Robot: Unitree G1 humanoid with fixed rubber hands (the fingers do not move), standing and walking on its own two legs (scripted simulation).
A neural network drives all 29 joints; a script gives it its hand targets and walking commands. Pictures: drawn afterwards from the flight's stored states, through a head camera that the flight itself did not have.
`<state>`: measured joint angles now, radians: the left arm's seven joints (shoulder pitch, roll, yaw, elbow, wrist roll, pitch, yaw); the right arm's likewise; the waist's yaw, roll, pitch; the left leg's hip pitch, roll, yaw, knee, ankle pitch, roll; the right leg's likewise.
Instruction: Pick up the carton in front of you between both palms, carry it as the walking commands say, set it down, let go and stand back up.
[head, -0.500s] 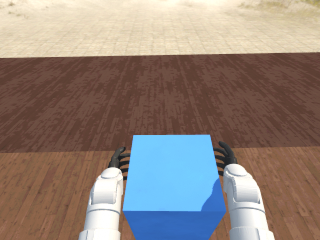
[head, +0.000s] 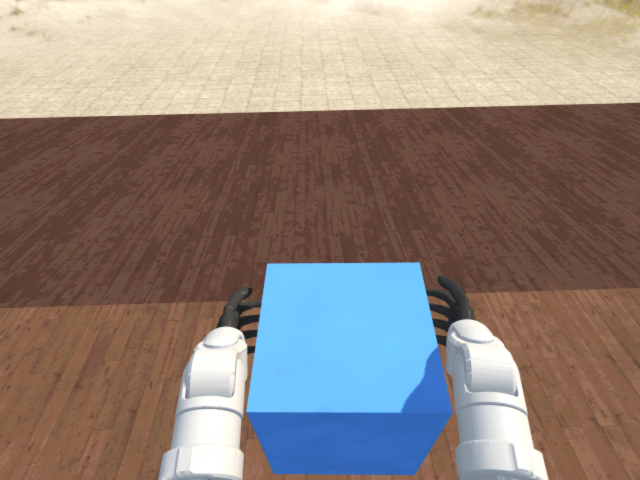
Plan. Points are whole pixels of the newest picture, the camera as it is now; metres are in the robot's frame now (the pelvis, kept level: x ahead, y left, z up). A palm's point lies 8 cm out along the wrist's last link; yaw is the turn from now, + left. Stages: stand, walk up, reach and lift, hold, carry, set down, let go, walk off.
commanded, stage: hold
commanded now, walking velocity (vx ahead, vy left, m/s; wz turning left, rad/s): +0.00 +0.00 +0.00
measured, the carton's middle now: (343, 372) +0.28 -0.01 -0.03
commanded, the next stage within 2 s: carry in 0.16 s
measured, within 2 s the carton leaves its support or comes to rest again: neither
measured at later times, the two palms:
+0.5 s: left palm (249, 284) +0.34 +0.12 +0.10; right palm (474, 278) +0.35 -0.18 +0.10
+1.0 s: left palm (295, 195) +0.58 +0.08 +0.07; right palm (460, 196) +0.58 -0.22 +0.08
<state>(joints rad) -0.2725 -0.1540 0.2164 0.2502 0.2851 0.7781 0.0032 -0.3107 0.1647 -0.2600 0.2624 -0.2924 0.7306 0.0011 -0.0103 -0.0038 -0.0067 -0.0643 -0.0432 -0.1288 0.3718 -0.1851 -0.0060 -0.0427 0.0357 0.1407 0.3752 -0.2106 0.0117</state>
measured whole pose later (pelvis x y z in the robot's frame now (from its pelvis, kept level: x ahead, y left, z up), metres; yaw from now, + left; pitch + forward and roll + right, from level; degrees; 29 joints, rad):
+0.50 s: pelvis +0.07 -0.02 +0.00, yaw +0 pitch +4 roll +2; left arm -0.15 -0.13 0.10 -0.20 0.14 1.02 0.07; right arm -0.18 0.14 -0.13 -0.21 -0.13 0.99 -0.08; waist 0.00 -0.01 -0.18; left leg -0.41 0.03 0.07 0.74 -0.42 -0.01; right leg -0.18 -0.02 -0.01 0.40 -0.29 -0.02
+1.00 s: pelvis +0.35 -0.06 -0.02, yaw -1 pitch +4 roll -1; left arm 0.03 -0.13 0.05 -0.48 0.02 1.20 0.15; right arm -0.01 0.13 -0.07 -0.49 -0.01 1.20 -0.17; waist -0.03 0.06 -0.18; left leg -0.14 0.13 0.11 0.77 -0.49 -0.05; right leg -0.45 -0.04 -0.25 0.62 -0.23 -0.08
